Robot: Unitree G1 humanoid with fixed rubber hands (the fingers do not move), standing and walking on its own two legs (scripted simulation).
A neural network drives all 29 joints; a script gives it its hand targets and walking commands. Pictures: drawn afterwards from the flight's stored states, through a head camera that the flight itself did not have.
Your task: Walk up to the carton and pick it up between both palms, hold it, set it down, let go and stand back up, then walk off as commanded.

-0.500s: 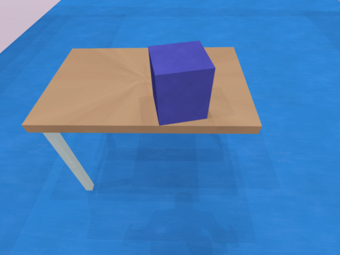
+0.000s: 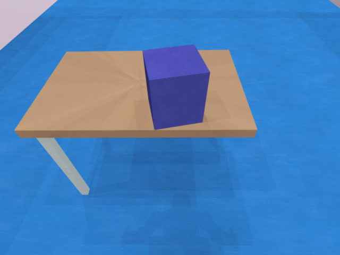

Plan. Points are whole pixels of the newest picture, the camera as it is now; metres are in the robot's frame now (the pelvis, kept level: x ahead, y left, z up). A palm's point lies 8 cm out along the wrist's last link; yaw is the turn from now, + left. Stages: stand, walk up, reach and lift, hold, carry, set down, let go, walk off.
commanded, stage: stand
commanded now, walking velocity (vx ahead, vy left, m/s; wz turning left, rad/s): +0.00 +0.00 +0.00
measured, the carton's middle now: (173, 88) +0.68 +0.02 -0.01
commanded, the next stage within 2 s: none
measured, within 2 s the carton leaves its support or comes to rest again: neither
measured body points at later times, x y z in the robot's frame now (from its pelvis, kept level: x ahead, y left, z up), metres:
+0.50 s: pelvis +0.01 +0.00 +0.00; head +0.01 +0.00 +0.45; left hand +0.08 +0.30 -0.13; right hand +0.08 -0.30 -0.14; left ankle +0.02 +0.13 -0.75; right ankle -0.01 -0.09 -0.75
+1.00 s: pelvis +0.01 +0.01 +0.00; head +0.01 +0.01 +0.45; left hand +0.08 +0.31 -0.13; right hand +0.08 -0.29 -0.13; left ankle +0.02 +0.13 -0.75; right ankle -0.01 -0.09 -0.75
